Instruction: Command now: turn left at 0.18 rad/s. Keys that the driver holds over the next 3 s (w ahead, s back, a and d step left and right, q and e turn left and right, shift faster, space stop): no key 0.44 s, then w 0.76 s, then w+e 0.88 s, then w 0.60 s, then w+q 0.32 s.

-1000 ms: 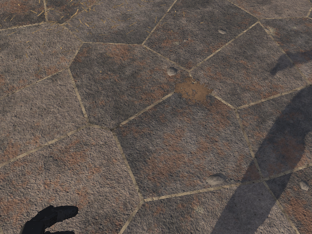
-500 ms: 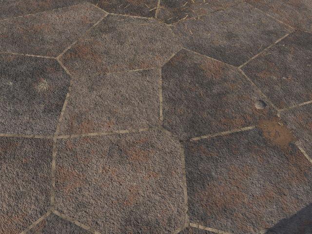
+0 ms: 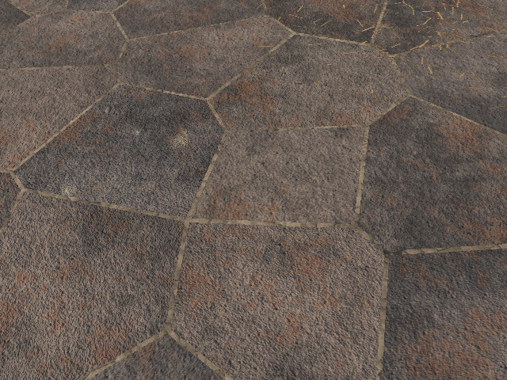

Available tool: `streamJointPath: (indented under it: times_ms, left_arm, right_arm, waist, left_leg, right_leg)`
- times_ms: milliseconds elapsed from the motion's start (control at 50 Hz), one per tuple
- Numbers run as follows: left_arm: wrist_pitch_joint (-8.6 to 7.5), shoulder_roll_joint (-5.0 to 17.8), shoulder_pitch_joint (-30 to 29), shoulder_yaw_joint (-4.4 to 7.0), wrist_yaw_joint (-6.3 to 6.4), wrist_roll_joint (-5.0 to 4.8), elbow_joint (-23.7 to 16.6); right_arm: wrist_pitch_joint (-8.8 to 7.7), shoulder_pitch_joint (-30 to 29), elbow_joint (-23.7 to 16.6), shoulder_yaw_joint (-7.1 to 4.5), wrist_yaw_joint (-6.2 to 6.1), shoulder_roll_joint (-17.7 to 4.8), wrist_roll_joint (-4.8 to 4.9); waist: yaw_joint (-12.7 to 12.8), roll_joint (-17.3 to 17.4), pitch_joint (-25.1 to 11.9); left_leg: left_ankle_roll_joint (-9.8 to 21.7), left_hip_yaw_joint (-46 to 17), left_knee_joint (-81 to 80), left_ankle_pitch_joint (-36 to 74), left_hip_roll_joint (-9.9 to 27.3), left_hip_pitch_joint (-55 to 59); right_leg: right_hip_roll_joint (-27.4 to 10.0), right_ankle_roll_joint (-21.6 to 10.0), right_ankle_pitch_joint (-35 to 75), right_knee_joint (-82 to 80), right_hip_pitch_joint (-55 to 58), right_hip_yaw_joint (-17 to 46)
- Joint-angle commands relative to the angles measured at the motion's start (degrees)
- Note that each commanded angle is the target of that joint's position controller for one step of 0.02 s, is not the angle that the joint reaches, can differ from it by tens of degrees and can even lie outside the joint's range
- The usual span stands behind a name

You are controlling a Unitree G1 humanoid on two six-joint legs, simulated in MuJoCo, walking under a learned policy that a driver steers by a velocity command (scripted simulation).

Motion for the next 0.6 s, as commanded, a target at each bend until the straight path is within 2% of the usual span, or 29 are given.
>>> streamJointPath:
  times_ms: [20, 60, 100, 120, 140, 160, 180, 200, 220, 240, 260, 300, 340, 440, 460, 480, 500, 520, 540, 560, 600]
  left_arm:
    - [-1.13, 8.5, -4.6, 1.48, 0.55, -1.11, -3.8]
    - [-0.47, 7.7, -5.0, 1.13, 0.58, -1.20, -2.9]
    - [0.40, 7.7, -3.6, 1.10, 0.61, -1.00, -2.1]
    - [0.73, 8.2, -2.5, 1.13, 0.59, -1.05, -1.7]
    - [0.94, 8.3, -2.6, 1.02, 0.54, -1.40, -1.4]
    - [0.93, 8.0, -1.9, 0.80, 0.44, -1.79, -0.9]
    - [0.43, 7.5, -0.1, 0.49, 0.28, -1.70, -0.3]
    - [-0.36, 6.7, 0.5, 0.04, -0.14, -0.54, -0.2]
    - [-0.85, 5.0, 2.4, -0.24, -0.40, -0.34, 0.4]
    - [-0.83, 6.7, -0.9, -0.19, -0.37, -0.07, 0.8]
    - [-0.67, 7.0, -2.5, -0.01, -0.31, -0.34, 1.0]
    - [0.12, 6.5, -2.6, -0.10, 0.31, -0.66, 1.7]
    - [0.52, 6.3, -1.8, -0.09, 0.67, -0.74, 2.8]
    - [0.85, 6.2, -1.1, 0.01, 1.17, -0.81, 5.8]
    - [0.93, 5.9, -0.4, -0.04, 1.25, -0.87, 6.6]
    - [0.95, 5.8, -0.3, 0.05, 1.34, -1.22, 7.2]
    - [0.73, 5.7, -0.8, 0.09, 1.37, -1.54, 7.0]
    - [0.18, 5.5, -2.1, 0.11, 1.28, -1.78, 6.4]
    - [-0.63, 5.4, -3.2, 0.09, 1.01, -2.19, 5.6]
    - [-1.54, 5.6, -3.7, 0.22, 0.66, -2.60, 5.1]
    - [-3.10, 5.6, -2.0, 0.38, -0.33, -3.32, 5.6]
  right_arm:
    - [0.09, 1.9, -2.1, -2.86, -0.66, -6.9, 0.10]
    - [0.12, 2.1, -1.5, -1.60, -0.29, -3.3, 0.21]
    - [-0.27, 0.1, -1.4, -0.66, 0.00, -1.3, 0.42]
    - [-0.34, 0.3, -0.9, -0.83, 0.04, -1.8, 0.75]
    - [-0.35, 1.7, 0.0, -1.03, 0.08, -2.2, 0.89]
    - [-0.35, 2.7, 0.9, -1.10, 0.13, -2.6, 0.66]
    - [-0.33, 2.3, 0.8, -1.31, -0.01, -4.3, 0.05]
    - [-0.20, 2.5, 0.2, -1.75, -0.43, -7.5, -0.49]
    - [-0.16, 1.6, 1.5, -2.00, -0.13, -8.3, -0.69]
    - [-0.47, 0.6, 0.8, -1.44, 0.57, -5.2, -0.76]
    - [-0.85, 1.0, 1.4, -0.94, 0.82, -3.8, -1.25]
    - [-1.69, 1.2, 2.2, -0.90, 0.81, -4.3, -1.14]
    - [-2.32, 2.4, 3.2, -0.55, 0.61, -3.7, -1.03]
    - [-2.80, 2.8, 4.7, -0.14, 0.31, -3.2, -0.84]
    - [-2.74, 3.9, 5.5, -0.18, 0.17, -3.3, -0.73]
    - [-2.50, 4.6, 5.9, -0.58, -0.02, -4.4, -0.40]
    - [-2.30, 5.5, 6.1, -1.08, -0.14, -6.0, -0.09]
    - [-2.31, 7.0, 6.3, -1.34, -0.19, -7.0, 0.12]
    - [-2.58, 8.0, 6.6, -1.62, -0.24, -8.0, 0.33]
    - [-3.05, 8.3, 6.9, -1.71, -0.34, -8.1, 0.57]
    - [-3.83, 6.4, 6.6, -1.54, -0.30, -7.0, 0.94]
  waist:
    - [-1.4, -10.2, -3.4]
    - [-1.7, -10.8, -3.7]
    - [0.3, -12.6, -4.8]
    - [0.6, -12.9, -5.3]
    - [-0.2, -12.5, -5.5]
    - [-0.8, -11.8, -5.1]
    - [-0.2, -9.8, -5.4]
    - [0.9, -4.5, -6.7]
    - [3.5, 4.1, -6.9]
    - [0.9, 2.0, -5.3]
    - [0.4, 0.9, -3.9]
    - [0.4, 1.2, -1.6]
    - [0.5, 1.6, -1.0]
    - [0.5, -0.1, 0.1]
    - [0.3, 0.0, -1.1]
    - [-0.2, 0.9, -0.4]
    - [-1.0, 3.2, 1.3]
    - [-2.0, 5.9, 3.2]
    - [-2.5, 8.4, 5.2]
    - [-2.4, 9.0, 6.9]
    - [-0.9, 8.8, 7.1]
  left_leg:
    - [-3.2, -2.0, 10.6, -1.5, 3.3, -4.8]
    - [-4.0, 1.8, 2.9, 0.6, 4.4, -1.0]
    - [-4.0, 5.2, -7.0, 2.9, 5.1, 3.7]
    - [-3.9, 6.1, -11.7, 5.8, 4.9, 5.8]
    - [-3.3, 7.1, -18.7, 11.3, 4.6, 8.9]
    - [-2.2, 7.5, -26.5, 18.5, 4.4, 12.7]
    - [-0.8, 4.7, -28.2, 24.4, 6.1, 17.1]
    - [1.1, 0.0, -25.5, 36.5, 11.0, 21.4]
    - [4.1, 0.2, -22.4, 30.8, 11.2, 16.9]
    - [4.8, 0.3, -23.4, 24.1, 10.0, 13.7]
    - [4.3, 0.3, -24.2, 21.0, 9.6, 12.2]
    - [3.2, 0.7, -24.6, 20.9, 8.9, 10.3]
    - [2.8, 1.0, -24.5, 21.0, 8.6, 9.5]
    - [2.9, 1.0, -24.8, 19.0, 8.2, 8.8]
    - [3.3, 1.2, -25.5, 13.1, 7.8, 9.5]
    - [4.4, 0.2, -26.7, 3.0, 7.8, 9.3]
    - [6.3, -3.2, -29.2, -7.7, 9.7, 8.6]
    - [8.8, -8.9, -32.9, -16.0, 13.4, 8.5]
    - [11.5, -15.0, -36.0, -19.8, 17.5, 8.0]
    - [13.4, -18.9, -37.6, -19.2, 20.2, 6.9]
    - [13.7, -18.2, -36.9, -13.1, 21.2, 8.8]
  right_leg:
    - [-16.3, -12.1, 23.5, -8.4, 6.4, 15.4]
    - [-12.8, -10.6, 25.5, -7.4, 6.3, 10.3]
    - [-11.4, -10.2, 28.2, -6.0, 7.2, 8.5]
    - [-11.5, -10.3, 28.8, -5.3, 7.9, 8.8]
    - [-11.2, -9.8, 27.9, -4.5, 7.7, 8.7]
    - [-10.6, -8.5, 25.7, -4.3, 6.7, 8.4]
    - [-10.0, -5.9, 21.1, -4.7, 4.2, 8.7]
    - [-8.0, -2.8, 15.6, -2.7, 0.9, 6.4]
    - [-3.8, 0.1, 5.9, -4.4, 2.9, 1.8]
    - [-3.0, 2.0, 4.4, -3.1, 4.6, 0.8]
    - [-2.8, 2.4, 4.6, -2.5, 4.5, 0.5]
    - [-2.9, 2.0, 6.5, -2.0, 3.9, 0.7]
    - [-3.1, 1.8, 6.8, -2.1, 4.1, 0.8]
    - [-3.0, 2.6, 6.5, -2.5, 4.2, 0.9]
    - [-2.0, 2.6, 2.2, -1.9, 4.3, -0.3]
    - [-0.3, 2.4, -4.2, 0.6, 2.2, -2.3]
    - [1.2, 2.2, -9.7, 4.2, -1.4, -4.2]
    - [1.7, 1.9, -11.9, 8.6, -5.9, -5.2]
    - [0.9, 1.0, -11.8, 12.9, -8.9, -4.6]
    - [-0.9, -0.3, -11.8, 15.6, -10.7, -2.7]
    - [-3.1, -2.9, -14.6, 13.9, -11.6, -1.4]
Next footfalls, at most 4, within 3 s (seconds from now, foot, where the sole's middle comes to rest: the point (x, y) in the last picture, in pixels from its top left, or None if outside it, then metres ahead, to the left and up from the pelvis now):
0.18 left None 0.02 0.15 -0.77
1.14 left None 0.42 0.14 -0.77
1.70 right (321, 299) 0.71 -0.12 -0.77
2.18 left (286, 207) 1.04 -0.03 -0.77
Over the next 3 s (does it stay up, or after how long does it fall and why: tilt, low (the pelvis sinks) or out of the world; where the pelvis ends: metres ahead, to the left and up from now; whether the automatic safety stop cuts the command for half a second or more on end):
stays up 1.19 -0.31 0.01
